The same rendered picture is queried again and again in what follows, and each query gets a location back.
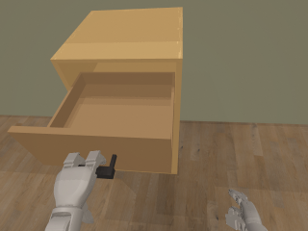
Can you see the handle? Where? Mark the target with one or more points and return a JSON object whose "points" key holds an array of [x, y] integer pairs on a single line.
{"points": [[104, 172]]}

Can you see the cabinet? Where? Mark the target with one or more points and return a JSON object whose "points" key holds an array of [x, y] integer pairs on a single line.
{"points": [[131, 40]]}

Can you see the left robot hand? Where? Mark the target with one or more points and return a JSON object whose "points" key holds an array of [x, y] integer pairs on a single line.
{"points": [[74, 184]]}

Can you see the drawer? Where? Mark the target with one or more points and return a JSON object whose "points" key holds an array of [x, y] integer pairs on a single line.
{"points": [[129, 114]]}

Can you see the right robot hand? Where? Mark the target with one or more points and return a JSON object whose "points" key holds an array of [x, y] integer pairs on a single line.
{"points": [[239, 218]]}

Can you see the left robot forearm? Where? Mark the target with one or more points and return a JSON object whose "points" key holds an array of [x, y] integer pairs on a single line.
{"points": [[65, 218]]}

